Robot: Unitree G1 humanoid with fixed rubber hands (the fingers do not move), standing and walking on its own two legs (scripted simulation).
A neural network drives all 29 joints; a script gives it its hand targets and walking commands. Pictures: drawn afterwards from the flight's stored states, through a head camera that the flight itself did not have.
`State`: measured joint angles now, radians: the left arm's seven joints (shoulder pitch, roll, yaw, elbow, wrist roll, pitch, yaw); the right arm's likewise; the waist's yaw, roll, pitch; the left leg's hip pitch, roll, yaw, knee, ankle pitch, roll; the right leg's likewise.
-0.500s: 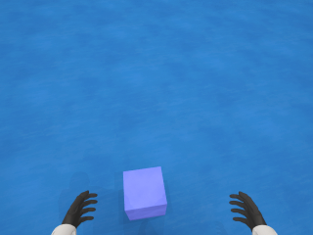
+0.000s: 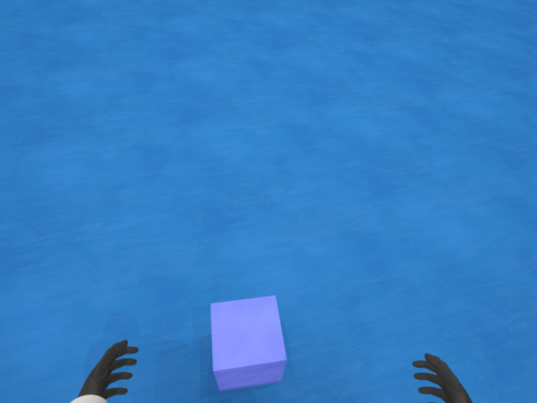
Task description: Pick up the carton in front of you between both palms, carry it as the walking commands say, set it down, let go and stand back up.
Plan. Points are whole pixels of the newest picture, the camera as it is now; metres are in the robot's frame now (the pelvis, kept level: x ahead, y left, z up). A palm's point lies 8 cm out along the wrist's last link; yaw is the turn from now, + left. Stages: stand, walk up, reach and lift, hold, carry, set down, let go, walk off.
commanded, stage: stand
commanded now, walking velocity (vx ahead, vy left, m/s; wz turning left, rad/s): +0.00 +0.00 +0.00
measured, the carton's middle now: (247, 344) +0.41 +0.07 -0.64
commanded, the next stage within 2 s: none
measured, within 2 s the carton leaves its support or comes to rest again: neither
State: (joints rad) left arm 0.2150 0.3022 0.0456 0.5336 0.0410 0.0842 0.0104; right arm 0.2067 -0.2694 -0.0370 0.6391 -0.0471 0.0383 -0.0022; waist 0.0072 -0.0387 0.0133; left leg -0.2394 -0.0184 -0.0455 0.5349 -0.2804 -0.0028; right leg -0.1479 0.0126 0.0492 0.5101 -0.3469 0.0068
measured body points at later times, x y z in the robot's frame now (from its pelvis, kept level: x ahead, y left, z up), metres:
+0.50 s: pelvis +0.01 +0.02 +0.00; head +0.02 +0.03 +0.45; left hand +0.15 +0.30 -0.11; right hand +0.14 -0.28 -0.09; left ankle +0.00 +0.12 -0.73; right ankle -0.04 -0.13 -0.73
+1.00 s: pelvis -0.01 +0.01 +0.01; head -0.01 +0.03 +0.46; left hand +0.10 +0.31 -0.11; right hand +0.10 -0.30 -0.09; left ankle +0.00 +0.12 -0.73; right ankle -0.04 -0.13 -0.73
